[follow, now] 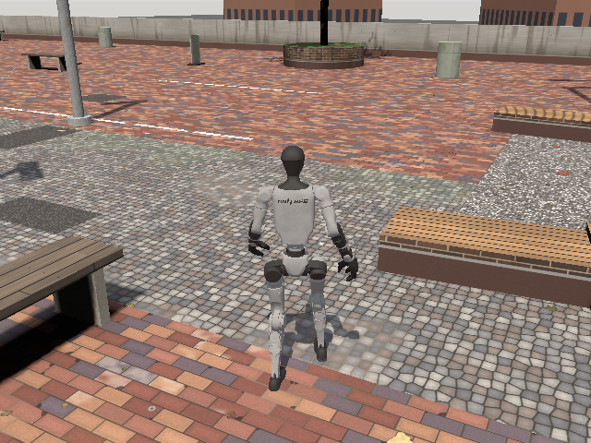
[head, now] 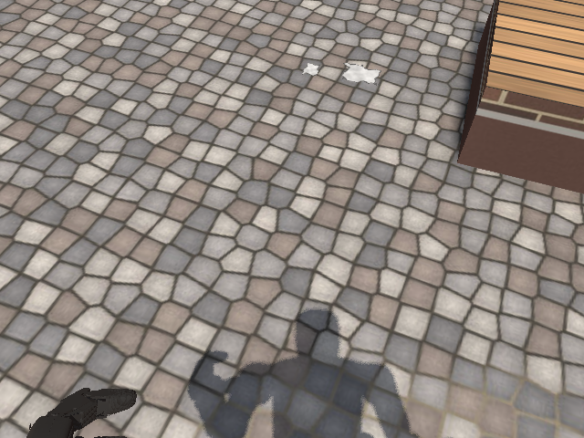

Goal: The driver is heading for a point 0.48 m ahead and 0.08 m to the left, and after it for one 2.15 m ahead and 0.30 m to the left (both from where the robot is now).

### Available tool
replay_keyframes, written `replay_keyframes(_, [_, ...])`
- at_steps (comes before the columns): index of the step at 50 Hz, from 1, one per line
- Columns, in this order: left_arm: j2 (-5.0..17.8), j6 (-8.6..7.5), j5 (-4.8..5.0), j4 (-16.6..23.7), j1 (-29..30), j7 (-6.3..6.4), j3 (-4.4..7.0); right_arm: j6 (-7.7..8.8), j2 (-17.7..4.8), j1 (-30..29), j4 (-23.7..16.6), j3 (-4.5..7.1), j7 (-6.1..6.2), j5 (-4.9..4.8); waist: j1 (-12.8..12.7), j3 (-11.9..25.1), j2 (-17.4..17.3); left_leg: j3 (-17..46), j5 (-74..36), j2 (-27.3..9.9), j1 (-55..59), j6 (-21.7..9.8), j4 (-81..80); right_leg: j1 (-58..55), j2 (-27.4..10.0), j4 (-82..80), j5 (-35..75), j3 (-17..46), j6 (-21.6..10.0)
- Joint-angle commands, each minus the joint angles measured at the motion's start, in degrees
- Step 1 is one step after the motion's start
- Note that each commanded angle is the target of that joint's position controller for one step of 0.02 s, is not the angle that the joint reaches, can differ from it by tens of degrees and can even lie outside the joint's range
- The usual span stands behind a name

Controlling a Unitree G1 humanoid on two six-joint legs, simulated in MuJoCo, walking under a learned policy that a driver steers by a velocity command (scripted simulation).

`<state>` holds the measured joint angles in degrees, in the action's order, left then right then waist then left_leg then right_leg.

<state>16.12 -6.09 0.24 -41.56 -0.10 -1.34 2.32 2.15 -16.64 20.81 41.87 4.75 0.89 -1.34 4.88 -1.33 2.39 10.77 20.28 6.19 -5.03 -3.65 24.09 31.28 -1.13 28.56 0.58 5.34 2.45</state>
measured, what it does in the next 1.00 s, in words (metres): walks ahead, turning left: right foot, then left foot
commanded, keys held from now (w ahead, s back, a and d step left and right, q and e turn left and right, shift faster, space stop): w+q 0.82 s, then w+e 0.18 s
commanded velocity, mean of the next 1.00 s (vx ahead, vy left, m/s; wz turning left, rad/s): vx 0.50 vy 0.00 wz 0.53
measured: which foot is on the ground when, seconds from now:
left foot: down 0.00-0.06, up 0.08-0.56, down 0.58-1.00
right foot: up 0.00-0.02, down 0.04-0.58, up 0.60-1.00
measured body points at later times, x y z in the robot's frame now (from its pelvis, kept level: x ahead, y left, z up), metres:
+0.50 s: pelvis +0.26 +0.01 +0.00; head +0.29 +0.03 +0.44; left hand +0.19 +0.29 -0.13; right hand +0.55 -0.15 -0.08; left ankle +0.38 +0.18 -0.70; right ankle +0.16 -0.14 -0.74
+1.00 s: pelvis +0.52 +0.14 +0.00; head +0.54 +0.16 +0.45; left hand +0.59 +0.45 -0.09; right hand +0.72 -0.09 -0.10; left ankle +0.39 +0.17 -0.74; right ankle +0.75 +0.11 -0.70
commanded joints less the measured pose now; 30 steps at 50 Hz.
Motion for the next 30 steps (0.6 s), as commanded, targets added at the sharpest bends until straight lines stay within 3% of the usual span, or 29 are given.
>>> replay_keyframes(1, [8.16,-1.76,0.24,3.04,-2.07,0.01,3.00,0.03,-7.80,-1.34,-3.26,2.06,0.47,0.05,-4.98,2.62,-10.24,12.86,-16.38,-13.14,-3.07,-6.20,1.12,-11.54,1.06,-2.83,-3.85,-1.50,-2.63])
replay_keyframes(2, [9.86,-2.08,-0.42,1.87,-7.92,0.34,3.88,0.09,-5.64,-1.63,-3.79,1.25,0.33,0.31,-7.85,6.84,-9.32,10.71,-18.21,-10.19,-5.20,-4.37,8.73,-21.35,-1.22,-3.29,-4.13,-0.35,-4.72])
replay_keyframes(3, [13.06,-2.09,-1.12,1.12,-16.72,0.82,4.69,0.22,-2.25,-0.70,-4.88,-0.07,0.18,1.33,-10.85,15.17,-2.14,5.33,-8.37,-6.13,-12.70,-2.01,25.24,-36.31,-11.40,-2.53,-7.68,9.75,-8.15])
replay_keyframes(4, [16.58,-1.20,-1.44,-1.04,-20.47,0.38,5.58,0.69,-0.31,7.22,-6.56,-0.72,0.13,-0.81,-6.64,20.30,18.95,-0.60,14.97,0.06,-33.01,1.26,42.30,-51.37,-22.61,-9.39,-23.00,37.61,-16.92])
replay_keyframes(5, [10.65,-0.98,-0.13,0.30,-18.34,0.10,4.27,0.57,-6.64,6.26,-4.66,0.30,0.39,-1.26,-7.98,15.27,11.01,1.03,12.37,-4.71,-39.41,2.05,49.50,-48.53,-22.38,-11.79,-34.42,39.27,-15.60])
replay_keyframes(6, [7.54,-0.54,0.02,0.91,-16.04,0.40,3.44,0.26,-9.31,0.05,-5.35,1.09,0.32,-0.73,-9.43,8.59,5.69,-0.61,6.92,-6.48,-40.83,2.36,50.85,-41.87,-20.10,-12.21,-31.61,29.63,-13.21])
replay_keyframes(7, [6.75,-0.17,-0.57,1.19,-13.36,0.48,2.97,-0.01,-8.79,-2.68,-5.78,1.13,0.41,-0.12,-8.46,5.10,1.66,-2.20,2.85,-8.47,-38.64,2.69,49.74,-35.15,-17.74,-12.91,-23.47,22.33,-12.07])
replay_keyframes(8, [5.64,0.06,-0.82,0.70,-11.89,0.60,2.64,-0.01,-8.02,-4.56,-6.43,1.26,0.20,0.40,-7.63,2.31,1.41,-2.30,0.25,-10.04,-37.59,2.79,47.20,-30.41,-15.77,-14.02,-17.33,17.25,-12.01])
replay_keyframes(10, [4.88,-0.24,-0.99,-0.09,-11.32,0.87,2.42,-0.47,-5.80,-3.85,-6.74,1.10,-0.44,-0.38,-6.13,1.47,4.10,-3.43,-2.02,-12.15,-33.86,2.75,44.33,-25.93,-13.42,-16.66,-11.73,9.94,-11.67])
replay_keyframes(12, [5.84,-0.69,-0.52,-1.10,-11.93,0.91,2.82,-0.98,-4.08,-5.10,-7.69,0.70,-0.61,-0.37,-6.02,0.67,3.51,-4.41,-3.48,-12.91,-35.02,3.20,41.65,-25.14,-13.67,-18.61,-7.46,5.59,-12.81])
replay_keyframes(15, [7.84,-0.63,-0.53,-2.22,-12.67,1.07,3.50,-1.07,-3.26,-8.06,-9.09,0.27,-0.87,-0.03,-6.40,0.19,1.82,-4.84,-9.20,-13.48,-37.73,4.05,35.01,-26.95,-14.40,-19.85,-0.87,0.22,-13.70])
replay_keyframes(19, [9.23,0.16,-0.27,-3.18,-13.26,1.36,3.70,-0.32,-2.20,-13.82,-10.23,-0.40,-2.26,-0.05,-8.42,-1.24,1.17,-8.32,-19.86,-12.64,-34.88,3.53,22.32,-28.18,-12.65,-19.92,3.53,-8.36,-11.84])
replay_keyframes(23, [11.16,1.34,0.68,-4.78,-16.39,1.47,4.18,-0.24,-1.97,-19.62,-12.59,-0.67,-3.64,-0.25,-9.96,-3.36,0.99,-11.75,-19.23,-11.32,-33.43,1.78,14.54,-32.88,-14.34,-18.65,6.52,-12.17,-10.57])
replay_keyframes(24, [11.75,1.71,1.02,-4.99,-16.52,1.49,4.37,-0.30,-2.47,-20.00,-13.09,-0.46,-3.91,-0.21,-9.49,-3.42,1.24,-12.57,-17.06,-10.65,-32.60,0.91,13.34,-34.39,-14.87,-17.23,10.51,-13.04,-10.10])
replay_keyframes(26, [13.61,2.39,1.62,-4.90,-16.10,1.82,4.95,-0.64,-4.56,-17.55,-13.23,0.60,-4.07,0.19,-6.79,-0.77,3.04,-15.57,-11.15,-7.17,-26.46,-1.45,12.23,-36.63,-15.04,-10.10,29.12,-15.32,-8.95])
replay_keyframes(27, [14.36,2.83,1.87,-4.76,-15.75,2.03,5.18,-0.89,-6.38,-12.80,-12.27,1.64,-3.96,0.29,-3.68,2.24,3.49,-16.95,-9.18,-4.84,-19.90,-3.02,11.41,-36.45,-14.57,-2.48,37.30,-16.47,-8.30])
replay_keyframes(28, [13.73,3.11,2.07,-4.47,-14.95,2.27,4.89,-1.14,-9.02,-3.54,-9.75,3.31,-3.45,0.14,1.59,6.92,2.12,-17.34,-12.86,-2.47,-6.68,-5.20,7.73,-31.76,-12.81,9.22,37.60,-18.14,-6.68])
replay_keyframes(29, [10.85,2.87,0.48,-3.60,-16.02,2.41,3.71,-1.78,-13.29,5.86,-7.38,5.11,-2.23,-0.15,5.29,12.07,-3.98,-7.01,-12.88,-7.93,11.24,-8.34,6.90,-17.33,-10.51,26.75,19.10,-18.02,-4.20])
replay_keyframes(30, [2.64,1.38,-1.65,0.11,-20.70,1.59,1.03,-1.09,-19.41,2.47,-8.32,5.36,-1.98,-0.44,-2.99,16.58,-18.97,26.54,-2.88,-22.34,26.89,-18.67,0.85,7.65,1.51,46.06,-33.84,-12.28,-1.19])
Velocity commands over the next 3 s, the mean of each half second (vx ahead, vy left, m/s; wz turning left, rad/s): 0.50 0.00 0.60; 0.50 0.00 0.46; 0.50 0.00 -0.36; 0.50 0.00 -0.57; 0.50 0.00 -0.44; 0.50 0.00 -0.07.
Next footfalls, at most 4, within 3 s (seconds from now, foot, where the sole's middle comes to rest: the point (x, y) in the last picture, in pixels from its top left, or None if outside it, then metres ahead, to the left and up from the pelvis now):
0.04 right None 0.20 -0.14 -0.77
0.58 left None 0.42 0.18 -0.77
1.08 right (208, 314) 0.78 0.15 -0.77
1.58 left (101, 260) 0.97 0.44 -0.77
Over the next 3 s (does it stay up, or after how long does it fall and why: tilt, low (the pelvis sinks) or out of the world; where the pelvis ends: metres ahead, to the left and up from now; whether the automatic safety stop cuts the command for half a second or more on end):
stays up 1.61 0.24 0.01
